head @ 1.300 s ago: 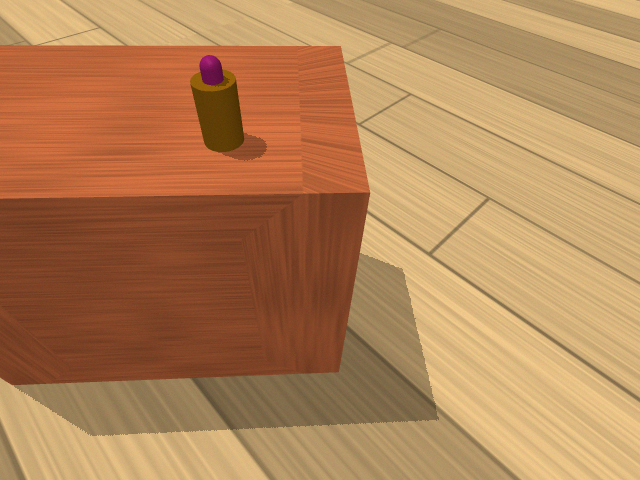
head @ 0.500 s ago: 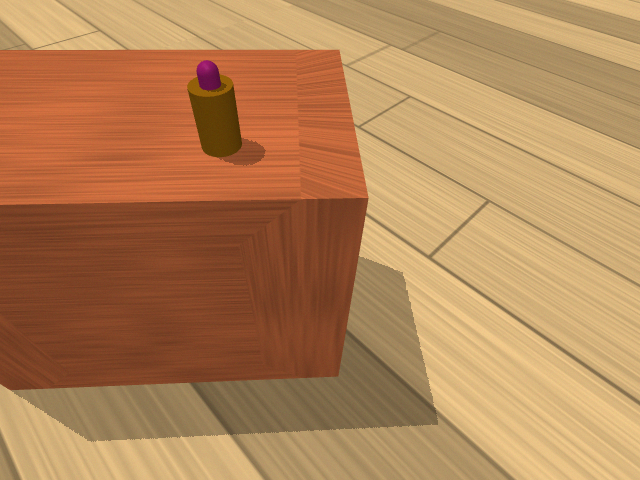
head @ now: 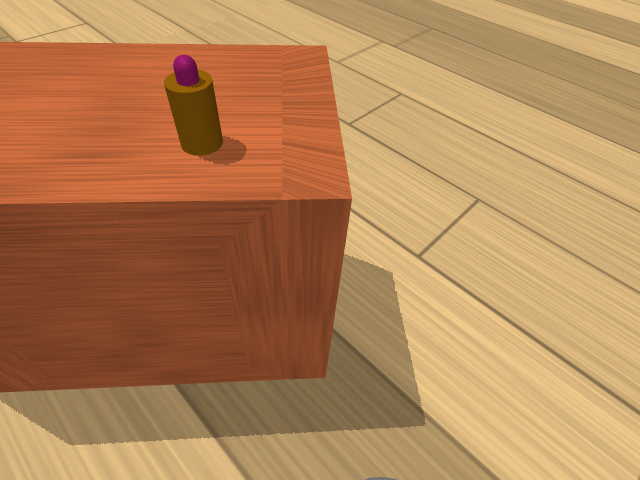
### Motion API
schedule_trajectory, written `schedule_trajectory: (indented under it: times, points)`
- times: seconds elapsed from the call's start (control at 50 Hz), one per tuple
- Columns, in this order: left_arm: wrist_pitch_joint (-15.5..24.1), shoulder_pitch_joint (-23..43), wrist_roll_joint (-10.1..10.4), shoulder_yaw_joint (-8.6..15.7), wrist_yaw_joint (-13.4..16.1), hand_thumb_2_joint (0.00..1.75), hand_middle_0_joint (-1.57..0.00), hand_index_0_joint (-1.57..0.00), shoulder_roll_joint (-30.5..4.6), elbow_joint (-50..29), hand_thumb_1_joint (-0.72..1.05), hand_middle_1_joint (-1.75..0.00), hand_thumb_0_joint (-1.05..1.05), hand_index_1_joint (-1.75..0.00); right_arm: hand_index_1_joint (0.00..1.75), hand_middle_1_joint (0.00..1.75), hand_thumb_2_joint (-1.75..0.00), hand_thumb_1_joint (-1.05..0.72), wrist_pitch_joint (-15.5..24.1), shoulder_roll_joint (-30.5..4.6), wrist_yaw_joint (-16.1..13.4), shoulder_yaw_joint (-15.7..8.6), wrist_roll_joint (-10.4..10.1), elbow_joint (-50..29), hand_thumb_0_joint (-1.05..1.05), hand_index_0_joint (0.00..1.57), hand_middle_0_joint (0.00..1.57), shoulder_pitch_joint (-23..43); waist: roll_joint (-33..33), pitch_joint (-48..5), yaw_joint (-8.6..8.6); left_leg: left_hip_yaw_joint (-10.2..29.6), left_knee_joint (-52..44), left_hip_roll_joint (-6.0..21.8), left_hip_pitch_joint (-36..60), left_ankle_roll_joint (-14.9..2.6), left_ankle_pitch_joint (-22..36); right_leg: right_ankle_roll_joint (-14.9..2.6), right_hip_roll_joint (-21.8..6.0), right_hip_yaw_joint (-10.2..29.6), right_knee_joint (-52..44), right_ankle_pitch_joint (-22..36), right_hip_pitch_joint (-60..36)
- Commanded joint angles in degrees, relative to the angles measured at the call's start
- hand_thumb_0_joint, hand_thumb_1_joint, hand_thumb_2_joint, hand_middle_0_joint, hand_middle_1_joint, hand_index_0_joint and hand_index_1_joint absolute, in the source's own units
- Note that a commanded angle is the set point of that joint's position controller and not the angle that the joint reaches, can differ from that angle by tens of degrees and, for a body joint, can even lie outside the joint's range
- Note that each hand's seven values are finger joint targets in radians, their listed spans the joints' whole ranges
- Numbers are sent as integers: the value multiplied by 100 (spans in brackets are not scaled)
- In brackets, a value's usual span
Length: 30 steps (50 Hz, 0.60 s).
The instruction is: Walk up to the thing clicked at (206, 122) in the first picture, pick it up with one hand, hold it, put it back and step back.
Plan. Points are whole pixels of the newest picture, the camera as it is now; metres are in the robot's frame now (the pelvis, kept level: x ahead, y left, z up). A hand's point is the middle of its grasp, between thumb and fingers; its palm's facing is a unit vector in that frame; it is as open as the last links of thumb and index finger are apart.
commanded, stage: walk up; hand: left
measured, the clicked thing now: (193, 103) +0.66 +0.22 +0.11
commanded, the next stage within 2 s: stand in 1.88 s
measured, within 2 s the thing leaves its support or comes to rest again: neither
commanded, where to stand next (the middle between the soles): +0.21 -0.02 m, yaw +4 degrees
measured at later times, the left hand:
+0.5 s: hand out of the picture +0.13 +0.23 -0.18, palm faces +0.08 -0.94 -0.33, open 7.4 cm
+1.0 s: hand (167, 403) +0.25 +0.23 -0.15, palm faces +0.06 -0.92 -0.38, open 7.4 cm
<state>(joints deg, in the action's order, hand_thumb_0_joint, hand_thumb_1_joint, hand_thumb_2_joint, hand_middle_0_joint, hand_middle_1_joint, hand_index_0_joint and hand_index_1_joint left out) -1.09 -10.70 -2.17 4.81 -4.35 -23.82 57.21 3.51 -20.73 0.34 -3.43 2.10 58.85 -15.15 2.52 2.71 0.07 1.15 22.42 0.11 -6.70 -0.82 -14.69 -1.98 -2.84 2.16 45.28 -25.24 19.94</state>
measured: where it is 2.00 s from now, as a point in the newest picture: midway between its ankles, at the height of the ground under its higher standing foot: outside the picture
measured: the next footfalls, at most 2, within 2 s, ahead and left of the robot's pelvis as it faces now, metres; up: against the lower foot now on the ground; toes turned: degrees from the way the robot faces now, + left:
right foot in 0.08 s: +0.12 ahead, -0.18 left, +0.00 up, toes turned -2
left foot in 0.44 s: +0.25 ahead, +0.09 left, +0.00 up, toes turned +5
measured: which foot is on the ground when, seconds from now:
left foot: down 0.00-0.10, up 0.12-0.42, down 0.44-1.00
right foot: up 0.00-0.06, down 0.08-0.48, up 0.50-0.66, down 0.68-1.00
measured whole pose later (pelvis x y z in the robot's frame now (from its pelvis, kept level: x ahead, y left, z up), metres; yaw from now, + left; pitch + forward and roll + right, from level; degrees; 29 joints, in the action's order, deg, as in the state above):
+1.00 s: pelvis +0.18 -0.05 -0.01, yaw +4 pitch -3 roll +0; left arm 1.4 -6.9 0.2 0.0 0.1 -21.6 58.7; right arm -0.6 -20.9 1.0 -0.7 -0.7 59.3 -4.5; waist -1.2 5.5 0.8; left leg -0.2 30.0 1.1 -14.7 0.6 -12.7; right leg 1.8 -2.6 -0.7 30.1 -18.3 9.2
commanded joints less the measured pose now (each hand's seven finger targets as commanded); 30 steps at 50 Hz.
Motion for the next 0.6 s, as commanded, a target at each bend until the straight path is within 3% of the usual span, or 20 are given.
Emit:
schedule_trajectory:
  times: [0.0,0.04,0.06,0.08,0.1,0.12,0.14,0.18,0.22,0.28,0.36,0.38,0.4,0.42,0.44,0.46,0.48,0.52,0.54,0.58]
  points:
    - [205,119,-28,327,-71,90,-20,-20,-895,-700,90,-30,0,-30,30,30,-90,-90,127,-1799,-9,-481,71,-792,0,20,20,422,-1325,159,80,1041,-746,1297,-520,-1014,-1017,36,-152,-175,-766,182,-112]
    - [276,-817,-13,405,8,90,-20,-20,-865,-406,90,-30,0,-30,30,30,-90,-90,47,-1568,20,-415,33,-944,0,20,20,611,-833,-126,589,442,419,830,-1461,-671,-590,70,225,-650,-1624,1217,-1844]
    - [323,-1418,-37,494,84,90,-20,-20,-1085,-244,90,-30,0,-30,30,30,-90,-90,-7,-1239,19,-306,51,-988,0,20,20,462,67,-350,785,130,1593,406,-2097,-516,-1010,152,382,-700,-1724,950,-2735]
    - [354,-1984,-105,653,172,90,-20,-20,-1609,-255,90,-30,0,-30,30,30,-90,-90,-14,-864,4,-155,2,-1152,0,20,20,315,1650,-306,1038,-212,3397,-313,-3054,-330,-1943,-140,-638,1022,-2700,-706,-2937]
    - [396,-1539,-101,637,183,90,-20,-20,-1975,-579,90,-30,0,-30,30,30,-90,-90,-42,-1015,-29,-193,-65,-1261,0,20,20,348,1646,-96,783,184,4246,-451,-3388,-139,-2097,-939,-2056,3431,-3794,-2040,-2063]
    - [385,-869,2,595,170,90,-20,-20,-1986,-843,90,-30,0,-30,30,30,-90,-90,-35,-1481,-37,-324,-74,-1174,0,20,20,287,751,443,478,694,4376,54,-3159,-102,-1600,-1329,-2221,3593,-3856,-2484,-1229]
    - [407,-616,75,530,183,90,-20,-20,-1778,-962,90,-30,0,-30,30,30,-90,-90,-8,-1650,13,-370,-130,-1038,0,20,20,50,327,666,317,604,4300,251,-3111,-104,-1228,-1331,-1965,2900,-3678,-2009,-1150]
    - [469,-397,98,432,243,90,-20,-20,-1496,-1028,90,-30,0,-30,30,30,-90,-90,-26,-1500,84,-343,-147,-869,0,20,20,-307,408,643,132,611,3889,398,-2727,-97,-751,-1057,-1509,1799,-3531,-1020,-886]
    - [536,-519,90,392,242,90,-20,-20,-1439,-1062,90,-30,0,-30,30,30,-90,-90,-48,-1371,197,-328,-132,-886,0,20,20,-463,425,545,103,528,3210,426,-2382,-24,-691,-1079,-1414,1230,-3356,-4,-858]
    - [591,-577,90,369,287,90,-20,-20,-1458,-1162,90,-30,0,-30,30,30,-90,-90,-104,-1260,270,-337,-77,-1051,0,20,20,-322,366,548,147,282,2331,359,-2046,56,-536,-1082,-1349,716,-3153,649,-749]
    - [531,-590,131,168,373,90,-20,-20,-1293,-1216,90,-30,0,-30,30,30,-90,-90,-103,-1029,195,-271,-75,-1175,0,20,20,-45,330,215,112,-260,1381,145,-1061,35,309,-856,-1127,-56,-2125,3181,-544]
    - [493,-489,154,135,387,90,-20,-20,-1303,-1236,90,-30,0,-30,30,30,-90,-90,-81,-999,159,-266,-72,-1141,0,20,20,-241,300,-11,-43,-319,996,105,-543,-48,761,-753,-1099,-199,-1694,3207,-403]
    - [441,-549,183,61,408,90,-20,-20,-1123,-1226,90,-30,0,-30,30,30,-90,-90,-46,-1106,115,-299,-58,-1071,0,20,20,-336,31,-157,-104,-324,728,-20,-54,-135,928,-582,-855,-368,-1086,3063,-212]
    - [413,-697,212,-18,425,90,-20,-20,-899,-1233,90,-30,0,-30,30,30,-90,-90,-16,-1435,59,-387,-20,-1035,0,20,20,-530,-752,-411,-253,194,373,345,379,-376,1380,-318,-459,-669,-187,2701,7]
    - [381,-921,307,-94,443,90,-20,-20,-559,-1271,90,-30,0,-30,30,30,-90,-90,26,-1835,-8,-445,16,-1137,0,20,20,-609,-1793,-725,-216,2111,116,1628,707,-897,2202,63,242,-718,971,808,618]
    - [249,-1093,313,13,512,90,-20,-20,-925,-1076,90,-30,0,-30,30,30,-90,-90,25,-1951,-26,-447,-153,-1254,0,20,20,-425,-1342,-981,-168,2981,-151,2121,128,-1589,1474,8,262,-56,1257,-1032,136]
    - [213,-1003,283,4,528,90,-20,-20,-1065,-958,90,-30,0,-30,30,30,-90,-90,-6,-1829,-47,-414,-195,-1271,0,20,20,-104,-921,-736,-26,2657,-181,1969,-328,-1570,1026,-13,105,145,1430,-1108,80]
    - [188,-1060,269,-2,515,90,-20,-20,-994,-830,90,-30,0,-30,30,30,-90,-90,-46,-1649,-99,-303,-132,-1365,0,20,20,375,-1026,-457,128,1837,-22,1578,-536,-1260,495,-32,-109,122,956,-917,249]
    - [222,-1056,276,-9,510,90,-20,-20,-993,-728,90,-30,0,-30,30,30,-90,-90,-66,-1627,-97,-293,-105,-1374,0,20,20,474,-1242,-300,141,1485,57,1434,-863,-1118,670,-16,-151,-20,444,-752,75]
    - [268,-1078,250,-16,512,90,-20,-20,-862,-571,90,-30,0,-30,30,30,-90,-90,-123,-1554,-78,-242,-87,-1321,0,20,20,625,-1395,-381,129,1220,299,1313,-975,-1034,1239,63,22,-295,-347,-256,-328]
